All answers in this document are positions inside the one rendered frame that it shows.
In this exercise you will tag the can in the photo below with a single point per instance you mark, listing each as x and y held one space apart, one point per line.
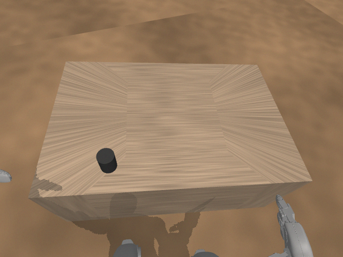
106 160

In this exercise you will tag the right robot hand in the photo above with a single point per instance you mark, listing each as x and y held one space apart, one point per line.
296 241

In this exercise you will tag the left robot hand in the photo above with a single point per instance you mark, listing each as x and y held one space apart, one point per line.
5 177

